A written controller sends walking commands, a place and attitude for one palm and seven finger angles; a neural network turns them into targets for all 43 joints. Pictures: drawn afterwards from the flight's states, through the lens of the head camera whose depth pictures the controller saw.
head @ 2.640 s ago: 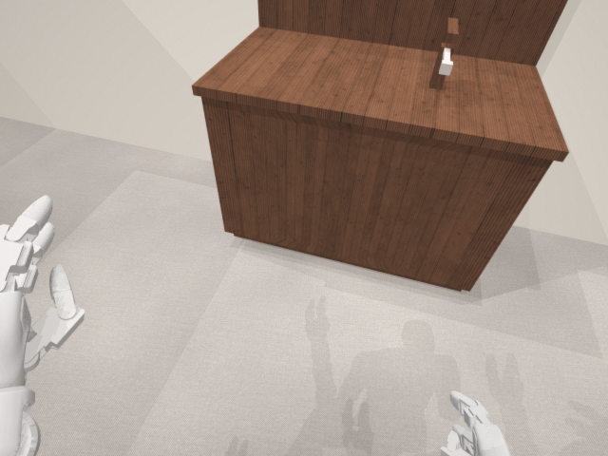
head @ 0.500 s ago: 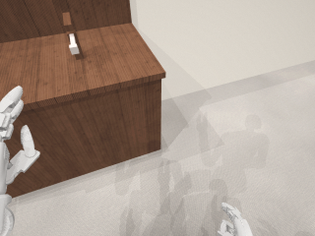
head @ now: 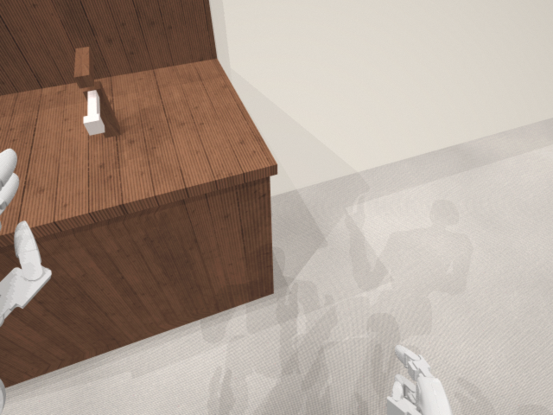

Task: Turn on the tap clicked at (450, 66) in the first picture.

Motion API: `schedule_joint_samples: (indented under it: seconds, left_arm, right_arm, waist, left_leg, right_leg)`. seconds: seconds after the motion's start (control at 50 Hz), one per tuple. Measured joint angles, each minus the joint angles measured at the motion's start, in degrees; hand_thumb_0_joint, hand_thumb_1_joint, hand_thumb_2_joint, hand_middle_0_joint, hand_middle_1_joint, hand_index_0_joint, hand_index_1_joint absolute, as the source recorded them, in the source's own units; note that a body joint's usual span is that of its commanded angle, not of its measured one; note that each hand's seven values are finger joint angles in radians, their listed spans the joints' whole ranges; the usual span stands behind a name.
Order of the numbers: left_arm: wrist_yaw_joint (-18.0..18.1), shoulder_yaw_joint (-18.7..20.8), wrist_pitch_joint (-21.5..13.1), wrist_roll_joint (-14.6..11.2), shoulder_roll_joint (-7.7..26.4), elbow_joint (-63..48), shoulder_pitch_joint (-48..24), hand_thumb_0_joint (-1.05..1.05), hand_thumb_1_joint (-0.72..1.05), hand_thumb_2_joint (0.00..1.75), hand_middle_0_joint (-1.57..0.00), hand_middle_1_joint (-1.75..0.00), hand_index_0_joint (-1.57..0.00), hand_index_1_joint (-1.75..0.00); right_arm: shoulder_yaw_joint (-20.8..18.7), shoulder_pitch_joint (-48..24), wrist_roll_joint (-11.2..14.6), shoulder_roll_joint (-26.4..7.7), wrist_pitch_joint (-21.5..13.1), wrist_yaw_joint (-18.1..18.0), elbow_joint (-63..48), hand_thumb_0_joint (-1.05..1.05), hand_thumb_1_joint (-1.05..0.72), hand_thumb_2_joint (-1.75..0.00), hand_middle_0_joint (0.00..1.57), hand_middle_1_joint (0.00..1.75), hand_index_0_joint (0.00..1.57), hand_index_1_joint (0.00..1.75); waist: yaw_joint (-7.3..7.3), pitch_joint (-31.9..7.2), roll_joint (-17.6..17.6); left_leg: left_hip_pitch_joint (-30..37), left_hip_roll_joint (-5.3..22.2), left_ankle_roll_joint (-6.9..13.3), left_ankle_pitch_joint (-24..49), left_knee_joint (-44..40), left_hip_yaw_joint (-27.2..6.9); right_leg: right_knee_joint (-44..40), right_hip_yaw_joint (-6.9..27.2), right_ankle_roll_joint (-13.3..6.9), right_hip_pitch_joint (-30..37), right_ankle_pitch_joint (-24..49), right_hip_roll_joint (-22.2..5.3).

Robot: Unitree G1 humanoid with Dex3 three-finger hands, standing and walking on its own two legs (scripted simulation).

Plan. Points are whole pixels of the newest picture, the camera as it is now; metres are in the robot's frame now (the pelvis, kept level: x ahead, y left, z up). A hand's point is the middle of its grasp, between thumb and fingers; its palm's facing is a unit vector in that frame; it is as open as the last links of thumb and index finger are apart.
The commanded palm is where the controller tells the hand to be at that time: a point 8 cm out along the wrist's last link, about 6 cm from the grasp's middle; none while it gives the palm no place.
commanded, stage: take the last steps up to it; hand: left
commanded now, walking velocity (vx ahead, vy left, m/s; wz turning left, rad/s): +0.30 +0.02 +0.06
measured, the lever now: (94, 124) +0.59 +0.39 +0.10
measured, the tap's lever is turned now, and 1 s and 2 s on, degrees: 0 0 0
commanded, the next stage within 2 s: come to a stop and stand still in 0.64 s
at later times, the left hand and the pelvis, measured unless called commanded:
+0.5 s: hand (105, 187) +0.33 +0.23 +0.19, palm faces +0.46 -0.81 -0.37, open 7.4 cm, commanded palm +0.27 +0.26 +0.19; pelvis +0.11 -0.02 +0.00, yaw +1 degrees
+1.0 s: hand (133, 164) +0.39 +0.22 +0.17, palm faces +0.43 -0.81 -0.40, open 7.4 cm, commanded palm +0.33 +0.25 +0.19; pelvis +0.18 -0.03 +0.00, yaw +2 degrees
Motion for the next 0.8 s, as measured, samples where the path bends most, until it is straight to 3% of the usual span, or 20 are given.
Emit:
schedule_joint_samples:
  seconds: [0.02, 0.04, 0.08, 0.12, 0.16, 0.2, 0.28, 0.4, 0.46, 0.52, 0.58, 0.64, 0.66, 0.7, 0.76, 0.8]
  left_arm:
    - [0.1, 0.2, 0.1, 0.1, 0.4, 0.6, -0.1, 0.01, 0.89, 0.90, -0.21, -0.30, -0.21, -0.30]
    - [0.1, 0.2, 0.3, 0.4, 0.6, 1.4, -0.7, 0.01, 0.89, 0.90, -0.21, -0.30, -0.21, -0.30]
    - [0.0, -1.1, 0.9, 0.8, -1.0, 3.7, -3.2, 0.01, 0.89, 0.90, -0.21, -0.30, -0.21, -0.30]
    - [-0.3, -2.2, 1.3, 0.8, -3.6, 5.7, -4.9, 0.01, 0.89, 0.90, -0.21, -0.30, -0.21, -0.30]
    - [-0.5, -2.8, 1.4, 0.9, -5.2, 6.9, -4.9, 0.01, 0.89, 0.90, -0.21, -0.30, -0.21, -0.30]
    - [-0.5, -3.2, 1.4, 1.1, -5.5, 6.9, -4.4, 0.01, 0.89, 0.90, -0.21, -0.30, -0.21, -0.30]
    - [-0.2, -2.9, 0.7, 1.1, -3.6, 3.5, -2.2, 0.01, 0.89, 0.90, -0.21, -0.30, -0.21, -0.30]
    - [1.2, -1.6, -0.3, 0.5, -0.9, -1.7, -0.9, 0.01, 0.89, 0.90, -0.21, -0.30, -0.21, -0.30]
    - [1.3, -0.8, -0.7, 0.2, -0.3, 2.1, -4.3, 0.01, 0.89, 0.90, -0.21, -0.30, -0.21, -0.30]
    - [0.7, -0.8, 0.6, 0.1, -0.7, 5.4, -6.0, 0.01, 0.89, 0.90, -0.21, -0.30, -0.21, -0.30]
    - [0.3, -1.3, 1.4, -0.1, -1.5, 4.2, -3.6, 0.01, 0.89, 0.90, -0.21, -0.30, -0.20, -0.30]
    - [0.2, -1.7, 1.5, 0.2, -1.1, 2.1, -0.8, 0.01, 0.89, 0.90, -0.21, -0.30, -0.20, -0.30]
    - [0.1, -1.7, 1.4, 0.5, -0.8, 1.9, -0.6, 0.01, 0.89, 0.90, -0.21, -0.30, -0.20, -0.30]
    - [-0.1, -2.7, 1.3, 0.8, -1.8, 2.7, -1.7, 0.01, 0.89, 0.90, -0.21, -0.30, -0.21, -0.30]
    - [-0.2, -3.8, 1.4, 0.7, -4.1, 4.6, -3.3, 0.01, 0.89, 0.90, -0.21, -0.30, -0.21, -0.30]
    - [-0.1, -3.6, 1.2, 0.8, -4.8, 5.3, -3.7, 0.01, 0.89, 0.90, -0.21, -0.30, -0.21, -0.30]
  right_arm:
    - [0.1, 0.6, 0.0, -0.1, 0.0, -0.2, 0.0, 0.01, -0.90, -0.90, 0.20, 0.30, 0.21, 0.30]
    - [0.1, 1.1, 0.1, -0.4, 0.2, -0.4, 0.2, 0.01, -0.90, -0.90, 0.20, 0.30, 0.21, 0.30]
    - [-0.3, 0.5, -0.1, -1.9, 0.9, -0.6, 2.6, 0.01, -0.90, -0.90, 0.20, 0.30, 0.21, 0.30]
    - [-0.6, -0.6, -0.3, -3.4, 1.8, -0.4, 5.5, 0.01, -0.90, -0.90, 0.20, 0.30, 0.21, 0.30]
    - [-0.9, -1.3, -0.3, -4.5, 2.6, -0.4, 6.8, 0.01, -0.90, -0.90, 0.20, 0.30, 0.21, 0.30]
    - [-1.3, -1.5, -0.3, -4.9, 3.1, -0.6, 6.8, 0.01, -0.90, -0.90, 0.20, 0.30, 0.21, 0.30]
    - [-2.2, -0.9, -0.7, -5.3, 3.0, -0.8, 4.1, 0.01, -0.91, -0.90, 0.20, 0.30, 0.21, 0.30]
    - [-3.3, 0.6, -0.6, -6.2, 2.5, -1.2, 0.4, 0.01, -0.91, -0.90, 0.20, 0.30, 0.20, 0.30]
    - [-3.1, -0.8, -0.4, -4.5, 2.7, -1.5, 0.9, 0.01, -0.91, -0.90, 0.20, 0.30, 0.20, 0.30]
    - [-1.9, -1.5, -0.2, -2.6, 2.2, -1.1, 1.3, 0.01, -0.91, -0.90, 0.20, 0.30, 0.20, 0.30]
    - [-0.5, -1.2, -0.1, -1.1, 1.5, -0.3, 1.1, 0.01, -0.91, -0.90, 0.20, 0.30, 0.20, 0.30]
    - [0.6, -0.1, -0.1, -0.2, 0.9, -0.1, 0.7, 0.01, -0.90, -0.90, 0.20, 0.30, 0.21, 0.30]
    - [0.8, 0.2, -0.1, -0.2, 1.0, -0.1, 0.8, 0.01, -0.90, -0.90, 0.20, 0.30, 0.21, 0.30]
    - [0.6, 0.2, -0.4, -1.0, 1.4, -0.2, 2.5, 0.01, -0.90, -0.90, 0.20, 0.30, 0.21, 0.30]
    - [0.2, -0.3, -0.4, -2.8, 2.5, -0.2, 5.6, 0.01, -0.90, -0.90, 0.20, 0.30, 0.21, 0.30]
    - [0.0, -0.6, -0.5, -3.6, 3.1, -0.3, 6.1, 0.01, -0.90, -0.90, 0.20, 0.30, 0.21, 0.30]
  waist:
    - [0.28, -0.1, 0.3]
    - [0.59, -0.2, 0.8]
    - [1.50, 0.2, 2.0]
    - [2.29, 0.6, 1.9]
    - [1.91, 0.8, 1.7]
    - [1.13, 1.0, 0.9]
    - [0.15, 1.5, -1.6]
    - [0.73, 0.6, -2.8]
    - [0.41, -0.1, -4.2]
    - [-0.60, -1.0, -2.8]
    - [-0.63, -1.3, -1.5]
    - [0.03, -1.0, -0.6]
    - [0.40, -0.9, -0.3]
    - [1.09, -0.6, 0.8]
    - [1.98, -0.5, 0.7]
    - [1.81, -0.1, 0.1]
  left_leg:
    - [-0.2, 0.3, -0.1, -1.5, 2.0, -0.4]
    - [-1.2, 0.7, 1.1, -4.1, 5.4, -1.1]
    - [-5.5, -0.7, 2.4, -10.1, 18.2, -4.3]
    - [-9.7, -3.2, 2.3, -9.4, 30.2, -5.9]
    - [-13.2, -4.2, 1.9, -6.2, 36.5, -5.8]
    - [-15.1, -4.3, 1.7, -4.2, 35.4, -4.8]
    - [-12.9, -3.9, 2.2, -1.7, 18.5, -1.9]
    - [-3.5, -5.2, 3.7, 6.1, -2.2, 0.5]
    - [-3.7, -5.9, 4.3, 3.6, 1.3, 1.2]
    - [-3.2, -5.2, 4.1, 2.7, 0.6, -0.1]
    - [-2.5, -4.1, 3.1, 2.7, -0.5, -0.8]
    - [-2.7, -3.2, 1.8, 0.6, 2.2, -1.5]
    - [-3.3, -3.0, 1.9, -1.0, 4.4, -1.8]
    - [-5.7, -3.5, 2.4, -7.0, 12.1, -3.7]
    - [-10.0, -5.7, 1.9, -7.9, 24.3, -5.0]
    - [-10.5, -6.0, 1.8, -6.8, 23.4, -4.3]
  right_leg:
    - [-3.7, -0.6, -0.1, 1.8, 0.9, 0.1]
    - [-4.9, -1.1, -1.3, 2.6, 4.9, 0.4]
    - [-1.6, -1.9, -3.5, 2.3, 4.6, 0.5]
    - [-1.7, -1.8, -4.3, 3.6, 2.4, 0.5]
    - [-4.6, -2.1, -4.0, 5.8, 2.8, 0.7]
    - [-7.7, -2.6, -4.2, 7.8, 3.7, 0.8]
    - [-11.6, -2.8, -4.5, 10.5, 4.2, 0.9]
    - [-6.2, -1.7, -3.2, 11.9, -1.4, 1.4]
    - [7.9, 2.7, -2.2, 7.0, -8.7, 1.6]
    - [15.1, 3.7, -1.3, 2.1, -9.5, 2.2]
    - [7.9, 2.8, -0.6, 1.5, -6.7, 1.5]
    - [-4.3, 1.3, -0.3, 4.9, -1.9, 1.1]
    - [-6.1, 1.0, -0.9, 5.5, 3.0, 1.2]
    - [-3.9, 0.1, -2.3, 5.3, 3.9, 1.4]
    - [-5.4, -0.1, -2.9, 7.1, 2.2, 1.0]
    - [-7.8, -0.1, -2.4, 8.5, 3.0, 0.6]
